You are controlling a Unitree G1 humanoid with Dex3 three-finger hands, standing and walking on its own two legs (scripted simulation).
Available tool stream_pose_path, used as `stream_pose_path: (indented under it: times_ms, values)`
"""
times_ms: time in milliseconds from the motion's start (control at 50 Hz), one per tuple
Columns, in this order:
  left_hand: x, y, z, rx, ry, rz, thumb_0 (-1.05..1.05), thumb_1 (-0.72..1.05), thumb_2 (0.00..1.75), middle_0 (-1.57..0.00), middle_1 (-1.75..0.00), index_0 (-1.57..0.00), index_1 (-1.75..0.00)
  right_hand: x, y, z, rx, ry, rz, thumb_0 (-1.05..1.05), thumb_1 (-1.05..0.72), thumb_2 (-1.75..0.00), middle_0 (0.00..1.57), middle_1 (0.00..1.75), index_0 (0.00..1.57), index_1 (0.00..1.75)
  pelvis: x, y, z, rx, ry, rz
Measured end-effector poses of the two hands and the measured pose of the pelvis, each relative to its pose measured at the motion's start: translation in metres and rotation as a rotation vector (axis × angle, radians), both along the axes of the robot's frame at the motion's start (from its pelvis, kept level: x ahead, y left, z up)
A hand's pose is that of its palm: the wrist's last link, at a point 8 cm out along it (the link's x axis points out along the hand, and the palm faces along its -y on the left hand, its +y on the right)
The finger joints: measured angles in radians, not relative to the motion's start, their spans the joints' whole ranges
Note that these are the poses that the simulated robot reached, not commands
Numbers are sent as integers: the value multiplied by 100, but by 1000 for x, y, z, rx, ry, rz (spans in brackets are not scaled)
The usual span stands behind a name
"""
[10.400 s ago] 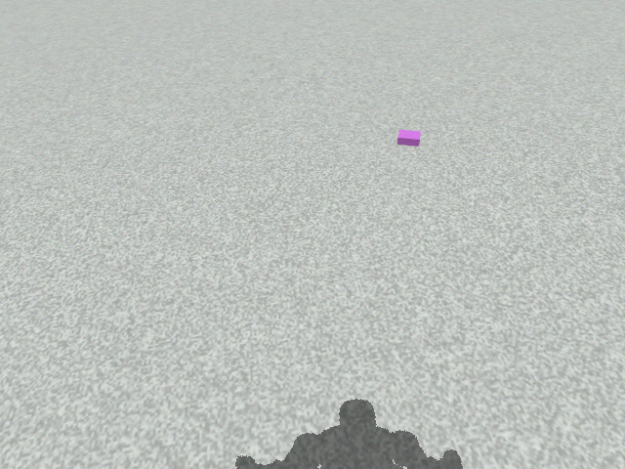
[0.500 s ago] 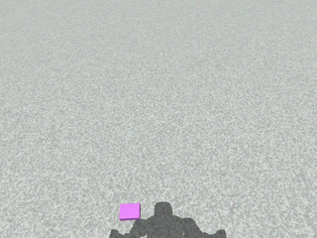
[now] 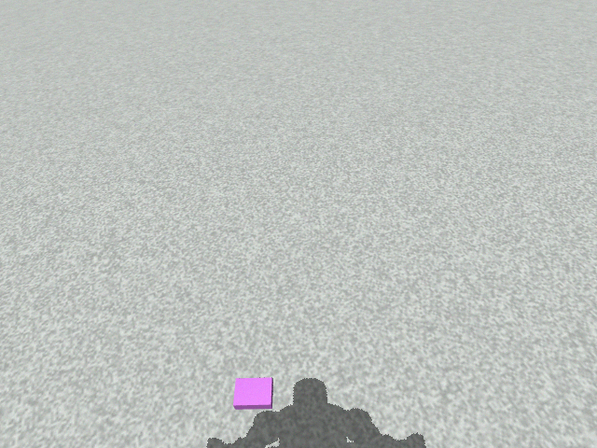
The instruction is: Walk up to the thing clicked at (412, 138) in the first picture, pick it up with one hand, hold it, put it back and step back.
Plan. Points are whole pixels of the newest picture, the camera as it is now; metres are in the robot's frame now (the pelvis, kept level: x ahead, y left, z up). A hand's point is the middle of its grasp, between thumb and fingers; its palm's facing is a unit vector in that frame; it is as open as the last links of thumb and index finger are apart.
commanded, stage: stand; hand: left
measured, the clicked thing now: (253, 393) +0.45 +0.20 -0.76
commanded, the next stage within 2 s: walk up in 0.36 s
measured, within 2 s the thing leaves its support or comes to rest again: neither
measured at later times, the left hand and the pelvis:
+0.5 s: hand out of the picture +0.07 +0.27 -0.16, palm faces +0.00 -0.93 -0.37, open 7.4 cm; pelvis -0.02 +0.01 -0.01, yaw +0 degrees
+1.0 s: hand out of the picture +0.01 +0.30 -0.18, palm faces -0.04 -0.94 -0.35, open 7.4 cm; pelvis -0.12 +0.04 -0.02, yaw +0 degrees
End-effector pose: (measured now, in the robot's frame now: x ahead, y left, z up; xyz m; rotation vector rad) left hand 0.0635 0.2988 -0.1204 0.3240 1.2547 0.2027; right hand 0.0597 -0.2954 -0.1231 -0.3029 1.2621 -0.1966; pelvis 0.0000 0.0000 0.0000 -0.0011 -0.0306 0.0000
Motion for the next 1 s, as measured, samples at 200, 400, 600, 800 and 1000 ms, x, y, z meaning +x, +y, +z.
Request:
stream_pose_path:
  times_ms: [200,400,600,800,1000]
  values:
    - [-3,3,-1,-8,-2,2,1,91,90,-20,-30,-20,-30,3,5,2,-4,-12,5,1,-91,-90,21,30,20,30,-1,6,0,0,-3,3]
    - [-1,9,-1,-3,-14,12,1,91,90,-20,-30,-20,-30,5,9,0,1,-11,1,1,-91,-90,21,30,20,30,-4,9,-1,1,4,5]
    - [-13,18,-10,44,-34,-1,1,91,90,-20,-30,-20,-30,-4,-9,-10,-31,-27,-19,0,-91,-90,21,30,20,30,-40,4,-18,1,1,8]
    - [-21,41,-29,24,-122,-60,1,90,90,-21,-30,-20,-30,-65,6,-10,-103,-9,9,0,-91,-90,21,30,20,30,-86,34,-36,-8,19,18]
    - [-63,49,-26,-5,-93,-44,1,91,90,-20,-30,-20,-30,-144,30,10,-119,68,-27,1,-91,-90,21,30,20,30,-123,45,-18,-30,8,0]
